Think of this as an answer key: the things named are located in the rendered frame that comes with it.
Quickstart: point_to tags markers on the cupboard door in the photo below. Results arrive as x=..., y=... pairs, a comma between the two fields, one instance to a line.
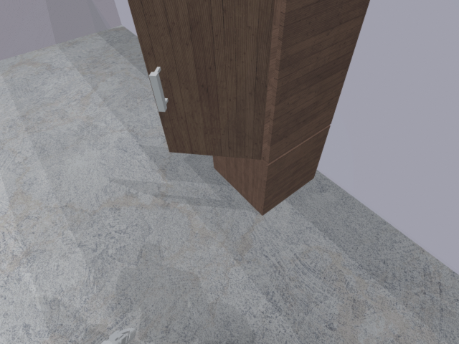
x=214, y=57

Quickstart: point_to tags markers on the handle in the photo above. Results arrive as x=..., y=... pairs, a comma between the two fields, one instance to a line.
x=161, y=101

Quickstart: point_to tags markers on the robot left hand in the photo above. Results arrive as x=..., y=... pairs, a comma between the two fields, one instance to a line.
x=121, y=337

